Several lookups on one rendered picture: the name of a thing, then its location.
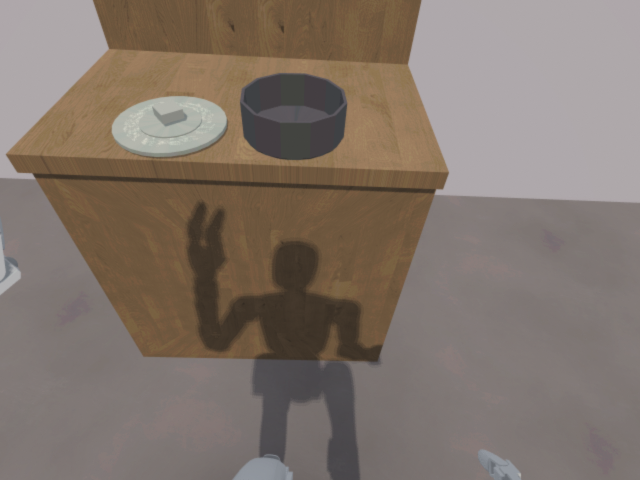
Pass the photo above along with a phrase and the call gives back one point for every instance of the knob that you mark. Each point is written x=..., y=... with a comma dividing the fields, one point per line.
x=168, y=112

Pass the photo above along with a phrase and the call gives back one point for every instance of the lid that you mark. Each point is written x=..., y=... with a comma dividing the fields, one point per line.
x=139, y=131

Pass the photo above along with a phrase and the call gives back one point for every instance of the table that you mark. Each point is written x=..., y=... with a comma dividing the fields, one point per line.
x=226, y=252

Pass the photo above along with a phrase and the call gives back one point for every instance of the pot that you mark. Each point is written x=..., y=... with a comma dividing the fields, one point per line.
x=293, y=116

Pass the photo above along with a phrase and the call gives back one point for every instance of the right robot hand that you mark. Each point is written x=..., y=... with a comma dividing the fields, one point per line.
x=497, y=467

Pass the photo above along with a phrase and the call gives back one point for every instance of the robot left thigh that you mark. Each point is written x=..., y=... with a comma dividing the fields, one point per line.
x=264, y=469

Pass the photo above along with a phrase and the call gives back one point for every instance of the left robot hand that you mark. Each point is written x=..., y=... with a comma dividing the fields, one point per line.
x=9, y=274

